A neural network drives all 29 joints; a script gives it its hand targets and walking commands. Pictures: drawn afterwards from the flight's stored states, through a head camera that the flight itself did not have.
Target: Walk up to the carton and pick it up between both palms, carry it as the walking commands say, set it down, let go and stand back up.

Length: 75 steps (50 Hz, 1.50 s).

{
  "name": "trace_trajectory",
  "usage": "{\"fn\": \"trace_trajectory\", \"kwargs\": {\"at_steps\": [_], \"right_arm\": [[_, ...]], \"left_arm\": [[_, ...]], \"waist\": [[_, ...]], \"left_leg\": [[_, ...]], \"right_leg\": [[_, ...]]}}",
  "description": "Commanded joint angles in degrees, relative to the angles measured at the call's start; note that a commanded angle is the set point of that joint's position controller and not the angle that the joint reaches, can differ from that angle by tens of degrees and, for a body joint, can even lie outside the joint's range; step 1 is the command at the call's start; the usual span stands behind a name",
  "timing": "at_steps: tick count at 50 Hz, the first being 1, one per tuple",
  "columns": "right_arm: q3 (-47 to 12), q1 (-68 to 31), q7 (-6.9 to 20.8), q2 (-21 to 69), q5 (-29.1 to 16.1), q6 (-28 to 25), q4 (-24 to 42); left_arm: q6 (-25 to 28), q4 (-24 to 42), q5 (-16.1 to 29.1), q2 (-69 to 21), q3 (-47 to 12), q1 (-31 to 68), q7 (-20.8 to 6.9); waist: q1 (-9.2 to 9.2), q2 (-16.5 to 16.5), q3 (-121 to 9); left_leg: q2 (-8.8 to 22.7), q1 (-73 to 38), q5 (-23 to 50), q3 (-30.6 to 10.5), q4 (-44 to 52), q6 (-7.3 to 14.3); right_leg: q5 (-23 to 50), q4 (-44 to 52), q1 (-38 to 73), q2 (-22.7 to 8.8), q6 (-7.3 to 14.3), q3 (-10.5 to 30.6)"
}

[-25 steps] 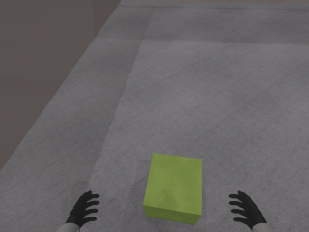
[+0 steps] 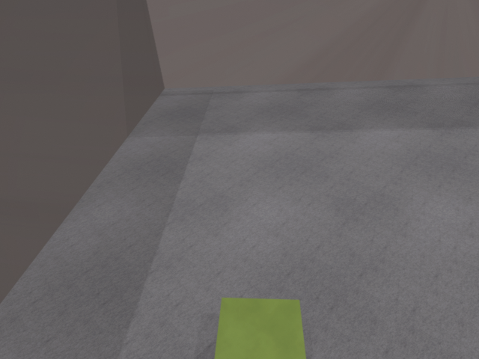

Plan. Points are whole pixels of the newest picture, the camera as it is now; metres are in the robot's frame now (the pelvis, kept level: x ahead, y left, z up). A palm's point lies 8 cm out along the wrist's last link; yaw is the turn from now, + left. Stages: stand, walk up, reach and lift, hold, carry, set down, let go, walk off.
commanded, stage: stand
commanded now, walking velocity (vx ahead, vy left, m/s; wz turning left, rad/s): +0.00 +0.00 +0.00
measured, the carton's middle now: (260, 356) +0.42 -0.01 -0.64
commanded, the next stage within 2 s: none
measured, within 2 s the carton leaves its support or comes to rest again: neither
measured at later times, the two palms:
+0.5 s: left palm out of the picture -0.02 +0.21 -0.14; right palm out of the picture -0.05 -0.24 -0.15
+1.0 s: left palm out of the picture -0.04 +0.21 -0.14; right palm out of the picture -0.08 -0.22 -0.15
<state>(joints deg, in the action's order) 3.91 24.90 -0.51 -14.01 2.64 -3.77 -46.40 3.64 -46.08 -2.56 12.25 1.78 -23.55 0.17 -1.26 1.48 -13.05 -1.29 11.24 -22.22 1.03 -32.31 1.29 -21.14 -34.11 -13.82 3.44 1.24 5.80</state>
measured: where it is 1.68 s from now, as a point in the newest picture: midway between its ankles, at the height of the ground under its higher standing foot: outside the picture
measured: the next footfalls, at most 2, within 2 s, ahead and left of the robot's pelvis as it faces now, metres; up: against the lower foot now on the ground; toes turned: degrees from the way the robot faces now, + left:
none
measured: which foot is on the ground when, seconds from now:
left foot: down 0.00-1.00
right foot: down 0.00-1.00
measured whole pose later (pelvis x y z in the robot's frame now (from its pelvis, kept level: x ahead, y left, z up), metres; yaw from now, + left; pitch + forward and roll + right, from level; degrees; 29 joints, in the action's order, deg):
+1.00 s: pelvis -0.03 +0.00 +0.00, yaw -3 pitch +0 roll +1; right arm 0.3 25.1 -2.9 -9.6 1.2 -0.5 -59.4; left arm 0.3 -60.7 -1.6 6.0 -1.0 -22.7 2.3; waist -0.6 1.5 -5.4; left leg -0.9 12.1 -20.0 3.8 -32.2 1.6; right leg -18.4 -34.9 -15.9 4.0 0.8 8.4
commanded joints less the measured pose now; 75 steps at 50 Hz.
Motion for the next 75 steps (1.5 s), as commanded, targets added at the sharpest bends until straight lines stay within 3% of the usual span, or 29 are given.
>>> {"fn": "trace_trajectory", "kwargs": {"at_steps": [1, 2, 4, 5, 8, 15, 17, 18, 20, 21, 26, 27, 29, 30, 31, 33, 37, 40, 43, 47, 51, 52, 53, 55, 58, 62, 70, 72, 75], "right_arm": [[0.8, -0.7, -0.7, -5.8, -0.1, -1.4, 2.4], [0.9, 0.8, -0.8, -6.1, -0.6, -1.3, 1.7], [0.6, 0.6, -1.3, -5.1, -0.6, -1.2, 0.4], [0.7, 3.2, -1.1, -4.9, -0.7, -1.1, -0.3], [0.8, 2.3, -1.5, -6.0, 0.0, -0.2, -1.6], [-0.6, 7.4, -1.9, -4.1, -1.2, 0.6, -5.8], [-1.2, 6.6, -2.3, -3.2, -0.9, 1.4, -6.4], [-0.7, 7.4, -2.6, -4.7, -1.0, 1.3, -6.1], [-1.3, 5.0, -2.4, -3.8, -1.0, 1.6, -6.9], [-1.0, 5.7, -2.2, -4.1, -1.0, 1.9, -6.9], [-1.5, 7.2, -2.2, -3.2, -0.9, 2.2, -7.9], [-2.2, 8.4, -2.2, -0.4, -1.1, 2.4, -9.4], [-2.1, 6.0, -1.8, -2.0, -1.6, 2.5, -7.8], [-2.1, 5.8, -2.0, -2.3, -1.0, 2.3, -8.6], [-1.9, 7.8, -1.9, -1.8, -1.4, 2.0, -9.3], [-2.3, 8.3, -2.5, -1.0, -1.4, 2.3, -10.5], [-2.9, 7.0, -2.3, -0.7, -1.5, 3.3, -10.3], [-2.9, 6.3, -2.7, 0.4, -1.6, 3.1, -10.4], [-2.7, 5.2, -2.7, -1.2, -1.5, 3.3, -10.5], [-2.3, 3.4, -2.5, -1.2, -1.5, 2.9, -10.8], [-2.5, 4.3, -3.1, -1.9, -1.2, 2.9, -12.2], [-2.6, 4.6, -2.8, -0.3, -1.2, 3.1, -12.9], [-3.0, 4.3, -2.6, 0.3, -1.4, 3.4, -13.0], [-2.7, 3.3, -2.9, 0.5, -1.2, 3.0, -12.9], [-2.1, 3.6, -2.6, 0.0, -1.6, 2.8, -13.1], [-1.2, 5.0, -2.3, -1.1, -1.4, 3.0, -14.6], [-1.7, 1.2, -2.9, 0.3, -1.3, 3.6, -15.3], [-1.7, 1.1, -3.0, 0.6, -1.7, 3.5, -15.7], [-1.2, 1.7, -2.7, -0.3, -1.8, 3.6, -15.7]], "left_arm": [[1.2, 2.2, 0.3, 6.2, 0.7, -1.6, 0.7], [0.8, 1.1, 0.4, 6.5, 1.0, -1.6, 0.7], [0.7, -0.3, 0.3, 7.0, 1.0, -3.9, 1.1], [0.9, -0.5, 0.0, 4.7, -0.4, -2.9, 1.3], [0.2, -1.5, 0.4, 4.6, -0.3, -4.5, 1.5], [-0.7, -5.6, 0.6, 4.5, 0.0, -8.3, 1.8], [-1.2, -6.1, 0.2, 2.6, -0.7, -8.8, 1.8], [-1.3, -6.7, -0.2, 2.9, -1.3, -7.2, 2.2], [-1.4, -7.3, 0.2, 0.4, -2.2, -7.5, 2.0], [-1.8, -8.3, 0.0, 0.9, -2.2, -7.4, 1.6], [-1.6, -8.7, 0.6, 1.2, -2.1, -4.4, 1.8], [-2.0, -10.4, 0.5, -0.8, -2.6, -6.2, 2.1], [-2.4, -11.1, 0.5, 2.2, -1.5, -5.4, 2.5], [-2.2, -10.6, 0.4, 2.5, -1.8, -5.9, 2.4], [-2.3, -10.9, 0.3, 2.2, -1.6, -5.6, 2.0], [-2.2, -11.1, 0.8, 0.2, -1.9, -5.5, 2.0], [-2.8, -11.1, 0.5, 2.5, -1.1, -4.7, 2.2], [-2.7, -12.0, 0.7, -0.3, -2.0, -4.3, 2.6], [-2.7, -11.4, 1.1, 1.4, -1.3, -1.5, 2.7], [-3.1, -12.9, 1.0, 0.6, -1.8, -2.7, 2.4], [-2.7, -13.1, 1.1, 0.3, -1.0, -0.6, 2.0], [-2.6, -12.6, 1.1, -1.3, -1.4, -1.9, 2.1], [-2.7, -13.4, 1.7, -0.9, -1.2, -1.3, 2.0], [-3.1, -14.3, 0.9, -2.4, -2.0, -3.9, 2.6], [-3.0, -14.9, 1.3, -2.8, -2.1, -2.2, 2.6], [-2.8, -14.2, 1.3, 0.5, -1.6, -1.3, 2.5], [-3.6, -15.0, 1.4, -3.8, -2.1, -2.4, 2.9], [-3.2, -15.5, 1.7, -2.5, -1.9, -2.6, 2.9], [-3.5, -16.5, 1.5, -0.3, -2.0, -2.0, 3.2]], "waist": [[1.06, -2.8, 13.1], [-0.1, -3.6, 14.4], [0.97, -2.7, 11.6], [-0.82, -1.8, 11.3], [0.24, -4.1, 12.8], [0.23, -1.6, 12.8], [0.37, 2.2, 17.2], [-1.1, -3.8, 17.3], [1.1, -2.0, 20.4], [-0.02, -5.1, 22.4], [-1.33, -2.4, 19.7], [-0.22, -1.2, 18.5], [-0.48, -6.5, 20.1], [0.55, -1.0, 18.2], [-0.72, -1.4, 16.8], [0.27, -1.3, 15.4], [1.27, -4.1, 20.8], [0.42, -1.6, 18.6], [0.9, -5.7, 19.2], [0.24, -1.9, 21.7], [1.12, -5.2, 20.6], [0.93, 1.0, 18.5], [0.71, -2.8, 18.3], [0.92, 0.5, 18.3], [0.89, -5.8, 18.4], [-0.4, -3.3, 16.4], [0.36, 1.0, 19.7], [1.48, -0.8, 18.1], [-0.12, -4.5, 20.7]], "left_leg": [[7.0, 3.1, 15.0, -8.0, 5.8, 1.5], [7.1, 2.9, 16.7, -7.9, 4.8, 1.2], [6.5, 1.3, 16.5, -7.4, 3.7, 2.0], [6.4, 2.3, 14.5, -6.6, 3.1, 1.4], [6.6, 2.7, 16.3, -6.0, 2.7, 1.3], [6.5, 0.7, 20.3, -5.4, 2.5, 1.7], [6.8, 2.9, 15.7, -5.0, 3.7, 1.7], [6.7, 2.9, 11.9, -5.3, 3.9, 2.0], [6.7, 7.4, 10.1, -5.7, 5.3, 1.9], [5.9, 6.7, 9.2, -5.8, 5.3, 2.2], [6.3, 4.1, 11.5, -4.7, 5.3, 1.5], [6.5, 2.9, 10.5, -4.5, 5.0, 1.6], [6.2, 4.0, 8.3, -4.8, 5.3, 2.0], [6.2, 4.6, 9.6, -5.7, 6.2, 2.1], [6.5, 2.3, 12.3, -6.0, 4.8, 2.5], [7.1, 1.4, 14.4, -5.7, 4.8, 1.8], [5.1, 6.6, 7.5, -3.8, 6.2, 1.7], [6.0, 2.5, 8.8, -3.8, 5.5, 1.7], [6.3, 4.6, 7.4, -4.9, 6.5, 2.3], [6.9, 3.6, 9.3, -5.6, 7.5, 2.3], [6.5, 2.5, 10.5, -4.6, 7.7, 2.1], [7.0, 1.9, 10.3, -5.0, 8.1, 2.0], [6.3, 1.0, 10.2, -5.1, 8.5, 2.2], [6.7, -0.8, 11.3, -5.0, 8.4, 2.1], [6.4, 0.9, 8.9, -5.1, 8.2, 2.8], [5.6, -2.4, 9.7, -4.9, 7.8, 2.5], [7.8, 1.3, 8.8, -5.9, 10.6, 2.7], [8.4, 0.0, 9.7, -7.1, 11.3, 2.9], [6.6, -0.3, 9.2, -5.1, 10.1, 3.0]], "right_leg": [[19.0, 7.0, -8.0, -6.8, 2.6, 8.1], [21.6, 6.5, -10.2, -6.6, 2.8, 8.1], [22.2, 6.1, -8.8, -6.6, 2.7, 8.1], [23.7, 6.2, -9.5, -7.3, 3.6, 8.7], [23.5, 4.8, -9.8, -6.4, 3.3, 7.9], [21.6, 4.3, -10.5, -5.6, 3.2, 8.7], [16.2, 5.5, -12.8, -5.0, 3.3, 9.0], [17.8, 5.9, -12.3, -5.6, 3.7, 9.3], [15.7, 6.9, -10.4, -6.0, 3.2, 10.0], [15.7, 7.2, -13.3, -5.2, 3.6, 9.2], [14.6, 6.7, -12.8, -5.2, 3.8, 8.6], [13.7, 6.9, -11.4, -5.2, 3.7, 8.0], [14.0, 7.3, -13.3, -4.8, 3.6, 8.2], [11.9, 6.8, -10.3, -5.1, 3.2, 8.3], [12.6, 7.0, -11.8, -5.0, 3.5, 8.6], [14.0, 5.6, -10.9, -4.5, 3.1, 7.4], [13.2, 7.1, -10.1, -5.3, 3.6, 8.8], [10.6, 7.4, -10.9, -5.3, 3.6, 10.0], [12.2, 7.7, -10.6, -4.7, 2.9, 8.5], [10.7, 8.5, -11.9, -4.4, 2.8, 9.2], [13.7, 8.5, -8.9, -4.8, 2.8, 8.8], [11.4, 7.4, -8.5, -4.5, 2.7, 8.6], [13.5, 7.0, -8.0, -4.1, 2.0, 8.3], [12.2, 7.9, -9.4, -4.3, 2.8, 9.0], [14.7, 8.9, -7.7, -5.1, 2.8, 8.6], [12.4, 9.0, -7.5, -5.4, 2.9, 9.8], [12.8, 8.7, -6.6, -4.3, 1.7, 7.6], [11.1, 8.3, -4.7, -4.1, 1.3, 6.5], [13.0, 11.0, -8.5, -5.1, 2.0, 8.6]]}}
